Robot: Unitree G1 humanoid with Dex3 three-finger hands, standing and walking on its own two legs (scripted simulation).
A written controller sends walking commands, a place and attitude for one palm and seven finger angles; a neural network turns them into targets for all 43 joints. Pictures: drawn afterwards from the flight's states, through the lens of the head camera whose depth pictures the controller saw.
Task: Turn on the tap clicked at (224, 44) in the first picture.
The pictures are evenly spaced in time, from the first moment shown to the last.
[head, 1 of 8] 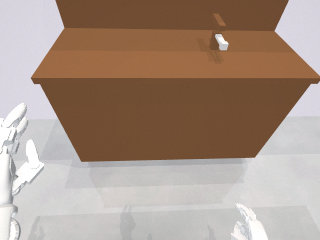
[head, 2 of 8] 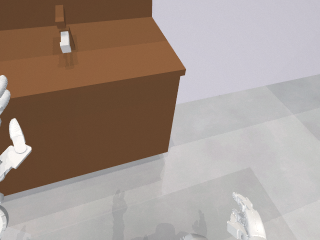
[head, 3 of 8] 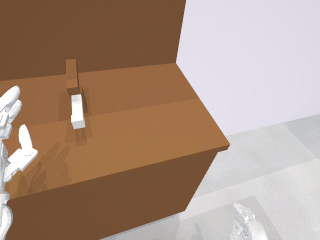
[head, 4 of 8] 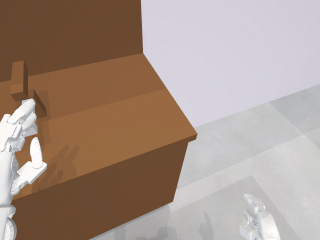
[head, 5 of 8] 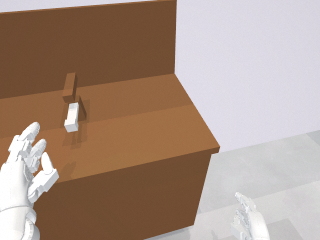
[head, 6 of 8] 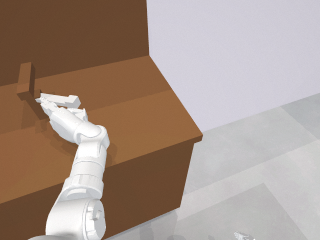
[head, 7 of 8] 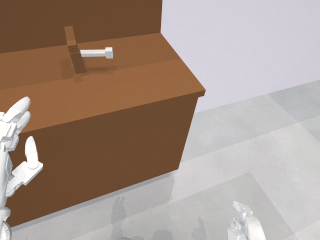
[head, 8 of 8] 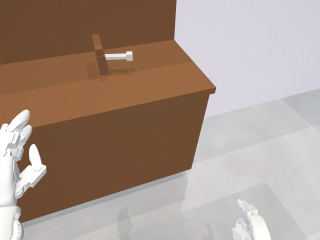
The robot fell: no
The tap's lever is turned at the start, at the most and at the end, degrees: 0 76 76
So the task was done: yes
